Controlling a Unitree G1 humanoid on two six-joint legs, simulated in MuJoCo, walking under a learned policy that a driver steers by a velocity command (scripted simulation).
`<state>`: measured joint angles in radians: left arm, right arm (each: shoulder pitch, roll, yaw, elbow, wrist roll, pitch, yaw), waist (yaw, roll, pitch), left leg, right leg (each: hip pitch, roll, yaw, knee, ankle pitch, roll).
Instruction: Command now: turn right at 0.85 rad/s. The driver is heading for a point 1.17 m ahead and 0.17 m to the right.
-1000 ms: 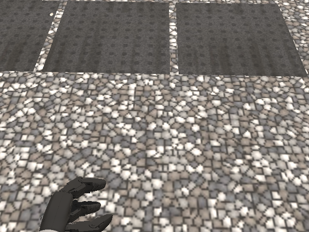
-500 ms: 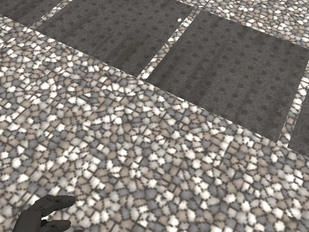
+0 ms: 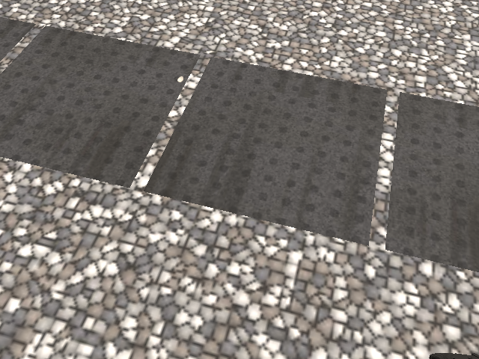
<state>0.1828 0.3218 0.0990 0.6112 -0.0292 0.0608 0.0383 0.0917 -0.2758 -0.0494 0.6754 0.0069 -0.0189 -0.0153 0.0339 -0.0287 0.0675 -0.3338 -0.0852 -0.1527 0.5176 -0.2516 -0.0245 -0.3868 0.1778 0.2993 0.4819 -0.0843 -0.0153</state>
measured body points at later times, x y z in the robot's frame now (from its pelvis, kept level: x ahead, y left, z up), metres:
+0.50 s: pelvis +0.06 -0.04 +0.01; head +0.07 -0.07 +0.46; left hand +0.37 +0.08 -0.05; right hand -0.02 -0.36 -0.10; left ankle +0.05 +0.13 -0.73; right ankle +0.02 -0.17 -0.70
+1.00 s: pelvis +0.33 -0.27 -0.03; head +0.35 -0.28 +0.42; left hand +0.42 -0.01 -0.16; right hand +0.37 -0.56 -0.14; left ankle +0.44 -0.30 -0.74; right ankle +0.04 -0.19 -0.67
